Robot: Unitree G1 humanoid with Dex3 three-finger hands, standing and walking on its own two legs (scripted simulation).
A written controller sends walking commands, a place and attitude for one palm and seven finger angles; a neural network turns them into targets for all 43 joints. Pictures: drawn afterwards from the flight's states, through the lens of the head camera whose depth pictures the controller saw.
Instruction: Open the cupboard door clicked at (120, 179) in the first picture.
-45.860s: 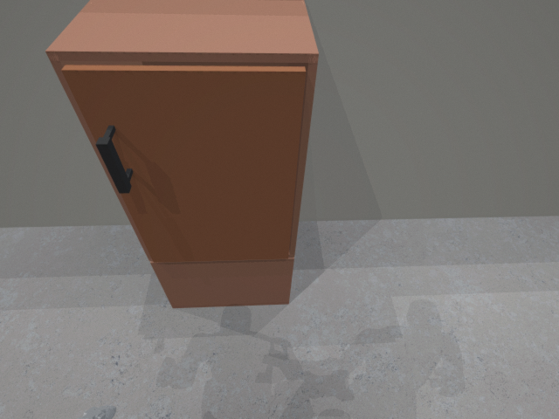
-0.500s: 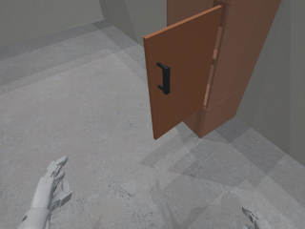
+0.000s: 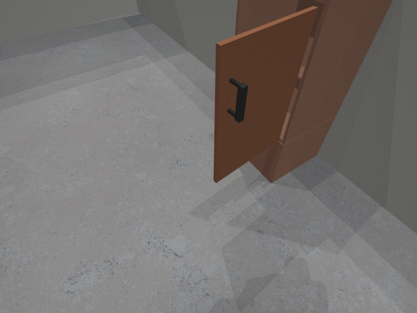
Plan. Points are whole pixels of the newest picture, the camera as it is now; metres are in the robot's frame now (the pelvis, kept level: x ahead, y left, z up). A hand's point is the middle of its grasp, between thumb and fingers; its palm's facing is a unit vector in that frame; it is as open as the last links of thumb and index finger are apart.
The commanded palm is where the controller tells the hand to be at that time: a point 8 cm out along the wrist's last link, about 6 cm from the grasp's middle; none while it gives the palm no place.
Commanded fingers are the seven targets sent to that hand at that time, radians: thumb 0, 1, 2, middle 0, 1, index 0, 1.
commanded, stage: let the arm hang, fingers relaxed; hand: left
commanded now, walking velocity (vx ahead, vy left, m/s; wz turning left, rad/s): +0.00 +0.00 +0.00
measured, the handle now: (236, 100) +0.68 -0.03 +0.01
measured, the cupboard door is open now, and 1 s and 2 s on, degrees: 95 95 95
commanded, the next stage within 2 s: look to check the result in 0.48 s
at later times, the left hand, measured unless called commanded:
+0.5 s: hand out of the picture +0.02 +0.16 -0.17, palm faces +0.02 -0.98 -0.20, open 7.3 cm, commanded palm none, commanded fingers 0.00 0.90 0.90 -0.20 -0.30 -0.20 -0.30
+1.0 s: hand out of the picture +0.02 +0.15 -0.17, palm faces +0.03 -0.98 -0.19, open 7.3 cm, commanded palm none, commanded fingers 0.00 0.90 0.90 -0.20 -0.30 -0.20 -0.30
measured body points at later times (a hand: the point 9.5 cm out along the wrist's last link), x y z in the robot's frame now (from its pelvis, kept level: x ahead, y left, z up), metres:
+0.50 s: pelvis +0.01 -0.01 +0.00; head +0.02 -0.02 +0.45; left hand +0.02 +0.21 -0.16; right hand -0.02 -0.21 -0.17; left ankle +0.01 +0.09 -0.74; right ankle +0.05 -0.13 -0.74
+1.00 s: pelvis +0.03 -0.02 +0.00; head +0.04 -0.02 +0.45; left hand +0.02 +0.20 -0.16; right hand +0.00 -0.23 -0.16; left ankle +0.01 +0.09 -0.74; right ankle +0.05 -0.13 -0.74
